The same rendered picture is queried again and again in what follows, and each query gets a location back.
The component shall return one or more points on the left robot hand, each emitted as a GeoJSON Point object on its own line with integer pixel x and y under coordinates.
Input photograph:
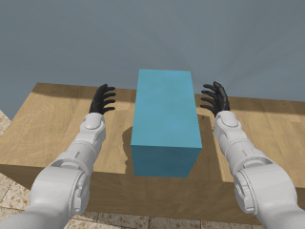
{"type": "Point", "coordinates": [98, 103]}

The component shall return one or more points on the right robot upper arm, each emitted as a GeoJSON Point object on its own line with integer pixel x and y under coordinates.
{"type": "Point", "coordinates": [266, 192]}

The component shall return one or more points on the left robot forearm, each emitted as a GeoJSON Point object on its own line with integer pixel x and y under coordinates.
{"type": "Point", "coordinates": [84, 150]}

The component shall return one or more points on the right robot hand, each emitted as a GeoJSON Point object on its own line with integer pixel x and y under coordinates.
{"type": "Point", "coordinates": [220, 99]}

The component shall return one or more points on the left robot upper arm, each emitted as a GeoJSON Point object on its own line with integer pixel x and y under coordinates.
{"type": "Point", "coordinates": [57, 196]}

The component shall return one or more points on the pedestal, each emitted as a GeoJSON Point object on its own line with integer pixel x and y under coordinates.
{"type": "Point", "coordinates": [49, 120]}

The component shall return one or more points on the carton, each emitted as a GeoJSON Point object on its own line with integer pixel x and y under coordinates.
{"type": "Point", "coordinates": [166, 139]}

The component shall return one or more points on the right robot forearm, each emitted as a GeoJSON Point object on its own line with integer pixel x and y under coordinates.
{"type": "Point", "coordinates": [236, 147]}

